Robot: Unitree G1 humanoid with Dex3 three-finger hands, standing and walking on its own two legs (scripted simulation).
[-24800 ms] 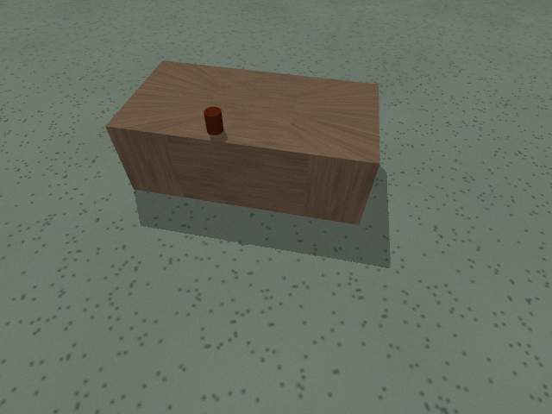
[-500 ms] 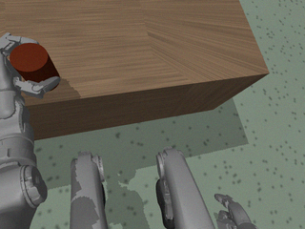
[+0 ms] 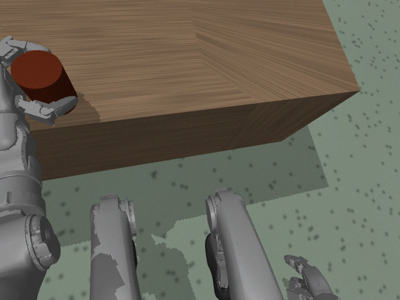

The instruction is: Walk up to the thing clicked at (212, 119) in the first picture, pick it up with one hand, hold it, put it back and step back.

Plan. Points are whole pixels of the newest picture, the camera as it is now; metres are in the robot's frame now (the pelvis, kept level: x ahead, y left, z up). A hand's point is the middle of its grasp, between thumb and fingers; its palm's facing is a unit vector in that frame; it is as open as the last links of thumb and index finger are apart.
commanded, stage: open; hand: left
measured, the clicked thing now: (48, 85) +0.49 +0.24 +0.00
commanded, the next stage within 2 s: withdraw in 0.40 s
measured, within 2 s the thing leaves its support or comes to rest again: neither
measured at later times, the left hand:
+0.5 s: hand (42, 83) +0.50 +0.25 +0.00, palm faces +0.22 -0.97 -0.02, open 15.4 cm
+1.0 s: hand out of the picture +0.47 +0.31 +0.13, palm faces +0.24 -0.96 -0.15, open 17.7 cm
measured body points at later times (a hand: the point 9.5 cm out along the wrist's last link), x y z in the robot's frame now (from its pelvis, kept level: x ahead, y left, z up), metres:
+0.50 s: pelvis +0.00 +0.00 -0.01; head +0.20 +0.05 +0.39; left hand +0.48 +0.30 +0.00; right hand +0.12 -0.27 -0.13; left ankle +0.09 +0.15 -0.41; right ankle +0.08 -0.14 -0.40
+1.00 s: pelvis +0.02 +0.00 +0.09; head +0.18 +0.05 +0.51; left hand +0.45 +0.36 +0.14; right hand +0.14 -0.26 -0.03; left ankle +0.09 +0.15 -0.41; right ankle +0.07 -0.14 -0.40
